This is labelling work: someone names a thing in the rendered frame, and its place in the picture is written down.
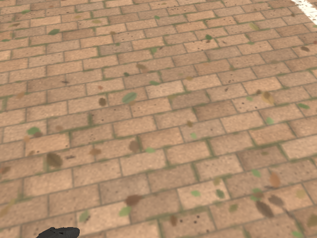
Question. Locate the robot left hand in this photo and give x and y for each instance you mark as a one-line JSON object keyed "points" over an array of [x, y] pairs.
{"points": [[62, 232]]}

